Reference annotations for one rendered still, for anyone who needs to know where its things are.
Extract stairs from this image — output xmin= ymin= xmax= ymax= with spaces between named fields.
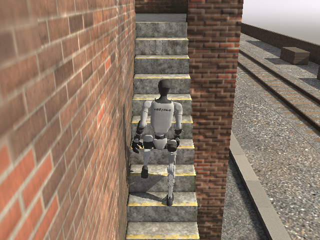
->
xmin=125 ymin=22 xmax=200 ymax=240

